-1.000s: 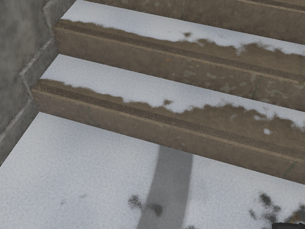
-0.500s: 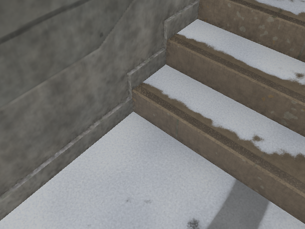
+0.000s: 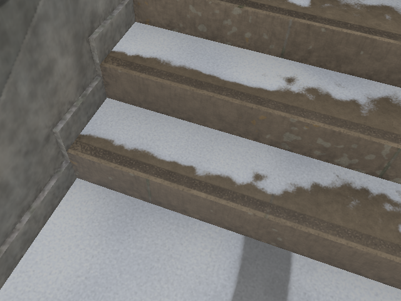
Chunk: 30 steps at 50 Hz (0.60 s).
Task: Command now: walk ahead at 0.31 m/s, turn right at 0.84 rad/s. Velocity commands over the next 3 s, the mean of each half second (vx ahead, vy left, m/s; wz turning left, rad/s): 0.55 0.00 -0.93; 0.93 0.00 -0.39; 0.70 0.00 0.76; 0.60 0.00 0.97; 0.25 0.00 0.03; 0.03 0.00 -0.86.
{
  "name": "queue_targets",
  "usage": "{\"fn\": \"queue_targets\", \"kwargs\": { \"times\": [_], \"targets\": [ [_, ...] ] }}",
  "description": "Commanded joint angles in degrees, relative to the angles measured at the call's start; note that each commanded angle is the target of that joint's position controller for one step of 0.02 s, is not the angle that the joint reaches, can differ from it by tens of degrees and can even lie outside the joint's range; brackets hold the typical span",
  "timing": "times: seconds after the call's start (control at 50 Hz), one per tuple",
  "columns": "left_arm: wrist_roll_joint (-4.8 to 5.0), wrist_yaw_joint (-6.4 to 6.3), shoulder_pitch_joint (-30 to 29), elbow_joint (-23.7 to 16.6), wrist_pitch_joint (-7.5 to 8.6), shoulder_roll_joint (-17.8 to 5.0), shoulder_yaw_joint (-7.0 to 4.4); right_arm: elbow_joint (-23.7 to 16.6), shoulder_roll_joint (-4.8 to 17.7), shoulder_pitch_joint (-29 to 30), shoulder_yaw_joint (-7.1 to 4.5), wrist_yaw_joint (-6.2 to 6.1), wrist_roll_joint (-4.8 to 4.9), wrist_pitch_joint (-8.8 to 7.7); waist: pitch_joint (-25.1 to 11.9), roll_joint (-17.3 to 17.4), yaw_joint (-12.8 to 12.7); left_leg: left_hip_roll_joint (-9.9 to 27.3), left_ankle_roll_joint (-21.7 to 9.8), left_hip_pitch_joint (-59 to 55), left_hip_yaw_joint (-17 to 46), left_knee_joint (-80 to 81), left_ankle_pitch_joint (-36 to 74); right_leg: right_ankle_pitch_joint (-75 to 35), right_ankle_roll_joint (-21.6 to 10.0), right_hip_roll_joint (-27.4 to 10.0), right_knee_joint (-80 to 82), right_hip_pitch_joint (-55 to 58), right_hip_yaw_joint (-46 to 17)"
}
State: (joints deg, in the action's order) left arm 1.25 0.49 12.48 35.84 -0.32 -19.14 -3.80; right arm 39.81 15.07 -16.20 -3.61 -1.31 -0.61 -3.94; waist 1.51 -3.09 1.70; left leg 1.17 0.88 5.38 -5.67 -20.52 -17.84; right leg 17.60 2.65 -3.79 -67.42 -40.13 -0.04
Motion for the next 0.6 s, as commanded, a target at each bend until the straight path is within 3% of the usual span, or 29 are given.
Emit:
{"fn": "queue_targets", "kwargs": {
  "times": [0.02, 0.06, 0.1, 0.14, 0.16, 0.18, 0.2, 0.22, 0.24, 0.26, 0.28, 0.3, 0.32, 0.38, 0.4, 0.46, 0.5, 0.54, 0.56, 0.58, 0.6],
  "targets": [
    [0.13, 1.29, -3.7, -6.1, 0.43, 0.8, 0.71, -3.1, 8.3, 7.9, -1.85, -0.57, 0.47, -0.13, 3.2, 11.5, -1.6, 11.3, -7.0, 2.3, 0.2, 6.4, 34.1, -9.9, 0.8, -1.7, 12.4, -0.5, 0.8],
    [-0.27, 2.52, -4.2, -5.7, 0.69, 0.1, 0.37, -2.2, 10.6, 7.9, -2.36, -0.86, 0.77, 0.22, 1.0, 10.5, -1.6, 10.5, -5.4, 3.0, -3.7, 4.4, 35.9, -16.8, -0.7, 0.0, 21.5, 8.4, 3.0],
    [-0.07, 3.37, -2.6, -4.8, 0.50, -2.8, -0.90, -1.9, 13.0, 8.4, -3.05, -0.69, 1.84, 0.29, -1.4, 10.2, -3.2, 11.3, -4.6, 1.0, -4.9, -0.4, 45.1, -15.2, -3.1, 2.3, 24.9, 14.7, 5.2],
    [0.53, 3.08, -0.9, -5.1, -0.29, -5.6, -2.07, -1.4, 14.8, 7.0, -3.83, -0.25, 3.19, 0.33, -4.7, 9.7, -5.2, 13.7, -4.4, -2.4, -5.2, -8.1, 51.1, -8.9, -7.0, 4.8, 26.8, 20.0, 7.0],
    [1.06, 2.58, 3.6, -4.5, -0.79, -7.4, -3.11, -1.1, 14.9, 6.7, -4.05, 0.10, 4.03, 0.39, -7.3, 8.6, -8.4, 13.6, -4.1, -1.3, -6.0, -16.7, 51.4, -7.1, -9.7, 6.5, 28.9, 27.4, 7.4],
    [1.43, 1.69, 13.6, -2.0, -1.21, -10.6, -5.04, -1.5, 13.2, 5.2, -3.43, 0.40, 3.03, 0.27, -11.6, 4.7, -13.1, 11.6, -2.8, 7.6, -6.2, -32.4, 42.7, -4.1, -13.0, 8.4, 29.6, 42.8, 4.7],
    [2.83, 0.95, 14.8, -1.3, -1.27, -14.5, -5.31, -2.6, 3.4, 2.9, -0.41, 1.09, -0.83, -0.26, -10.2, -11.3, -9.6, 4.0, -0.6, 25.5, -4.7, -52.9, -11.8, -4.5, -17.6, -0.5, 30.1, 51.9, -11.8],
    [1.57, 1.49, 12.2, -4.7, 1.04, -18.0, -5.20, -8.1, 3.9, 1.2, 0.43, 1.66, 0.62, -2.08, -21.8, -17.7, -5.5, -5.6, 0.1, 44.1, 9.5, -64.9, -19.3, 30.8, -31.9, -12.3, 49.8, 64.4, -53.1],
    [1.08, 1.60, 12.0, -5.5, 2.70, -13.1, -4.23, -9.3, 12.3, 10.2, -0.91, 2.25, 2.58, -4.02, -16.3, -6.9, -10.3, -2.4, -1.5, 48.3, 14.4, -63.2, -10.1, 40.2, -27.1, -13.6, 58.6, 60.1, -56.1],
    [0.45, 1.41, 9.4, -5.4, 3.88, -12.0, -3.66, -10.3, 12.9, 12.7, -0.96, 2.21, 3.15, -4.78, -9.4, -2.5, -8.0, -1.0, -2.4, 46.9, 14.3, -58.4, -6.6, 34.1, -24.2, -12.9, 58.3, 52.2, -52.1],
    [0.18, 1.38, 5.5, -6.1, 4.51, -10.8, -3.19, -8.7, 11.8, 11.1, -0.56, 1.62, 1.63, -4.92, -6.5, 4.3, -4.6, 1.6, -2.2, 41.1, 14.8, -53.2, -4.0, 23.3, -22.0, -10.8, 56.3, 43.6, -45.9],
    [-0.26, 1.05, 2.3, -6.3, 4.73, -9.9, -2.83, -7.8, 11.6, 9.6, -0.69, 1.22, 0.07, -4.82, -5.5, 4.6, -2.5, 2.7, -1.9, 35.7, 15.8, -47.9, -1.9, 15.7, -21.2, -7.8, 55.1, 37.2, -39.8],
    [-0.84, 0.63, 0.7, -6.7, 4.69, -9.3, -2.33, -7.3, 11.3, 8.7, -0.79, 1.36, -0.12, -4.39, -4.3, 2.9, -1.0, 3.0, -1.3, 31.8, 15.9, -44.7, -0.7, 12.9, -20.8, -5.3, 55.4, 33.2, -35.7],
    [0.07, -0.62, 0.8, -5.3, 4.35, -8.3, -1.76, -7.5, 8.6, 11.4, -0.11, 1.25, -1.06, -3.46, -0.4, 2.7, -1.2, 1.2, 1.4, 27.0, 12.1, -34.1, 3.9, 2.2, -20.0, -1.0, 55.7, 24.6, -26.7],
    [-0.08, -1.12, 0.8, -5.1, 4.22, -8.3, -1.58, -8.2, 7.2, 13.7, 0.49, 1.07, -1.17, -3.23, 0.9, 2.8, -1.7, -0.3, 2.3, 25.1, 10.8, -29.4, 7.2, -1.6, -19.3, 0.7, 55.3, 21.5, -24.3],
    [0.56, -1.71, 1.8, -3.6, 3.53, -8.9, -1.92, -10.0, 4.5, 18.6, 1.36, 1.31, -0.01, -2.95, 1.1, -1.4, -3.8, -3.9, 4.0, 16.7, 9.3, -16.3, 13.9, -1.0, -16.3, 4.2, 53.6, 16.1, -21.2],
    [1.08, -1.67, 3.3, -2.6, 3.53, -8.5, -2.05, -10.7, 6.1, 19.5, 0.64, 1.34, 1.33, -3.00, 0.2, -3.1, -4.5, -4.5, 4.5, 13.2, 11.3, -12.2, 15.1, 3.2, -14.9, 3.4, 51.6, 17.5, -24.6],
    [1.19, -1.57, 2.1, -2.7, 3.30, -6.2, -1.49, -9.7, 7.6, 15.6, -0.06, 1.25, 2.51, -2.74, -0.8, -5.4, -2.6, -3.2, 4.5, 9.2, 13.3, -12.5, 12.5, 7.8, -14.0, 2.0, 46.9, 19.1, -27.8],
    [1.09, -1.43, 1.0, -3.1, 3.39, -5.4, -1.33, -9.4, 8.5, 13.4, -0.77, 1.08, 2.60, -2.91, -1.1, -5.6, -0.9, -2.6, 3.6, 5.7, 12.9, -11.4, 10.9, 5.6, -13.4, 1.8, 43.9, 18.7, -28.9],
    [1.11, -1.47, -1.6, -4.1, 3.64, -3.9, -0.83, -7.8, 9.6, 7.1, -1.77, 0.90, 2.52, -3.24, -2.8, -5.8, 3.4, -1.8, 1.9, -2.0, 12.9, -9.4, 10.6, -2.1, -11.8, 2.8, 38.0, 17.0, -29.1],
    [0.59, -0.85, -3.4, -5.0, 4.12, -0.8, 0.22, -5.1, 11.2, -3.3, -2.86, 0.54, 1.56, -3.73, -7.6, -2.0, 8.6, 1.2, -0.5, -15.6, 13.6, -7.9, 10.0, -5.5, -8.8, 6.8, 22.2, 10.6, -24.2]
  ]
}}
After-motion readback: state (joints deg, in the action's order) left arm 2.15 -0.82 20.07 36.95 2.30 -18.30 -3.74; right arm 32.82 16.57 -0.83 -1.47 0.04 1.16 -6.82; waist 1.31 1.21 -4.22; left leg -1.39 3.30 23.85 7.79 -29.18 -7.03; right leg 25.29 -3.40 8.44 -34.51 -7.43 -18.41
